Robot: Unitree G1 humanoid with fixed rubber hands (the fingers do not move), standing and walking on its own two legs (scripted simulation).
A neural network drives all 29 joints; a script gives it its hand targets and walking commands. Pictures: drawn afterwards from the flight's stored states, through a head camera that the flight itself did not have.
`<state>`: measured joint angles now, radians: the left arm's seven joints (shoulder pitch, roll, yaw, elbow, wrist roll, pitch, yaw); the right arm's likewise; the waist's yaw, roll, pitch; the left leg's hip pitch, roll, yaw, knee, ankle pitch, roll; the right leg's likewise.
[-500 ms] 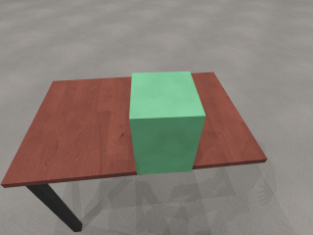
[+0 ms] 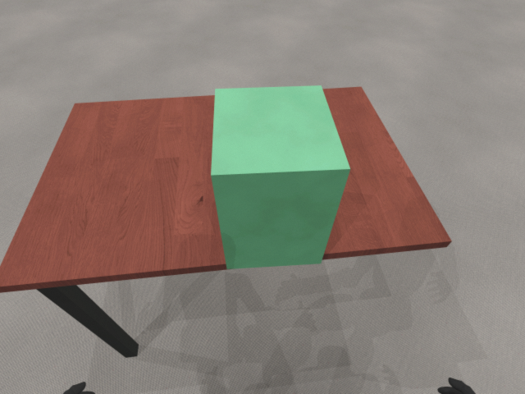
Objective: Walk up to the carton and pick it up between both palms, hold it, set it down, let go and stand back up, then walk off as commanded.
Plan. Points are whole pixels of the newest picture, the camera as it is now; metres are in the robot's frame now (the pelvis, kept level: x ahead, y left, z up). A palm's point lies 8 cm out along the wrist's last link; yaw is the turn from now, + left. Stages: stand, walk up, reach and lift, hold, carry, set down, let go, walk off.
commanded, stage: walk off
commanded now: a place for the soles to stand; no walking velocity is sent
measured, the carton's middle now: (271, 182) +0.48 -0.01 +0.04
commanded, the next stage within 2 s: none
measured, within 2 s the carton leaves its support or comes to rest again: neither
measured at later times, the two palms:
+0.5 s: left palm out of the picture -0.02 +0.24 -0.03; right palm out of the picture -0.04 -0.39 -0.12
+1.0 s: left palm out of the picture -0.23 +0.27 -0.08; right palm out of the picture -0.14 -0.37 -0.07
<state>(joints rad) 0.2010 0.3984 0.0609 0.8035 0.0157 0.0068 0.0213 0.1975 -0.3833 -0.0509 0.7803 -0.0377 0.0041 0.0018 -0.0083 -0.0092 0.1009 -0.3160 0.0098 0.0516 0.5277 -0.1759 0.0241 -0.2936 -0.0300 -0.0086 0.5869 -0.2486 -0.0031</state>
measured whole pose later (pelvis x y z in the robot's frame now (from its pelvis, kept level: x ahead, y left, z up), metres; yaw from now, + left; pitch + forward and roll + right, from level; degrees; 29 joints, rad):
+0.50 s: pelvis -0.13 -0.07 +0.01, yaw +2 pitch -3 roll +5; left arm 0.21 0.34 0.05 0.61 0.05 0.04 0.05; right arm 0.27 -0.45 -0.09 0.74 -0.03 0.10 -0.01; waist 0.02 0.04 0.13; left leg -0.40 -0.16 -0.15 1.20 -0.47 -0.04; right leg -0.30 -0.04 0.01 0.52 -0.17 -0.06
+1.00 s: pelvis -0.29 -0.07 +0.00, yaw +3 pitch -2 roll +1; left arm 0.32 0.44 0.09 0.70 0.00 0.07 0.02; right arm 0.17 -0.40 -0.06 0.62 -0.06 0.06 -0.01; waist -0.03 -0.01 0.09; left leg -0.32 0.02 -0.02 0.56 -0.21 -0.01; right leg -0.32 0.07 0.09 1.00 -0.48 0.03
